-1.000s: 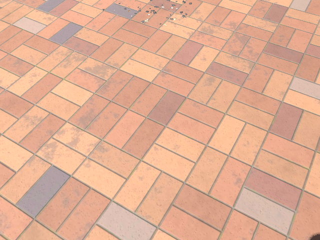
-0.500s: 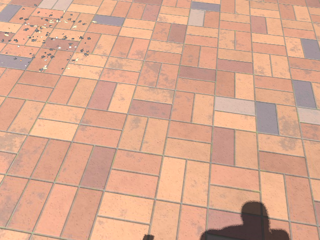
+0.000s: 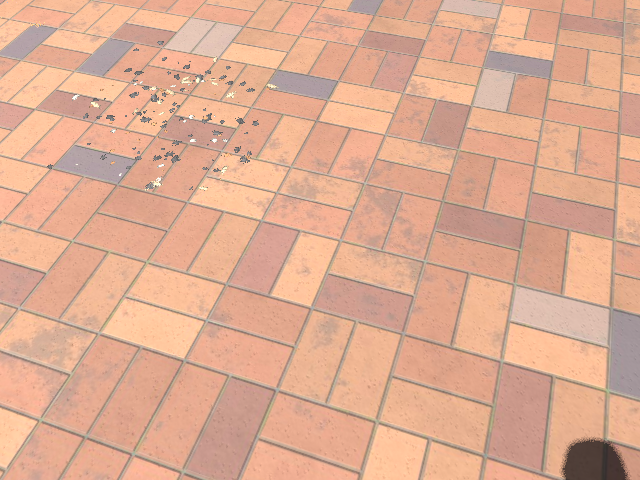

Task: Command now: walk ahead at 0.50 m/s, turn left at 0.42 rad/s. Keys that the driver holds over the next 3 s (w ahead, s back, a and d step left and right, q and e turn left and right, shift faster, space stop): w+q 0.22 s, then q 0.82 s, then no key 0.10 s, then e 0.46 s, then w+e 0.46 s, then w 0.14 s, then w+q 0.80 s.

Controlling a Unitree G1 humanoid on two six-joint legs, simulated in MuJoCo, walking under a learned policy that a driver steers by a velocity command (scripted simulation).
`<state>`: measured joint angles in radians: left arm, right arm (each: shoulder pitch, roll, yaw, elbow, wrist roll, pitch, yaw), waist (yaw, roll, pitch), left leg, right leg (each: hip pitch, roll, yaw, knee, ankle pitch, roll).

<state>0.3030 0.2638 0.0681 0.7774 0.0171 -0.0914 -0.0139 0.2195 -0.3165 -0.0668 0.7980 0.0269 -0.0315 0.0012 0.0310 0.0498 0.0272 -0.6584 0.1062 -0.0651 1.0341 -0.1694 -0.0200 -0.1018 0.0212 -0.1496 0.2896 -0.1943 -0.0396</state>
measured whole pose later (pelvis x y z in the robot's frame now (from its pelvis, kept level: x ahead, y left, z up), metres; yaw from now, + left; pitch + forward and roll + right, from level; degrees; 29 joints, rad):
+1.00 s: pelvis +0.35 +0.07 +0.00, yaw +36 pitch +1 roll +0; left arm 0.12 0.27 0.06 0.72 0.02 0.01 0.03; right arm 0.17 -0.34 -0.09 0.64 0.02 0.08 -0.02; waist 0.01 0.03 0.08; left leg -0.48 0.00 -0.05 1.00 -0.44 -0.10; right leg -0.29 -0.04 -0.05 0.43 -0.16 -0.01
